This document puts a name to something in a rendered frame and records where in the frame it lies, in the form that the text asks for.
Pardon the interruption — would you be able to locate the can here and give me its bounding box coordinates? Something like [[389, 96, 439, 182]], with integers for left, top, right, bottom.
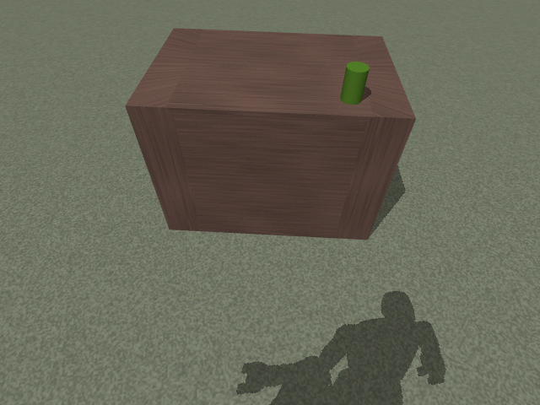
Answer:
[[340, 62, 370, 105]]

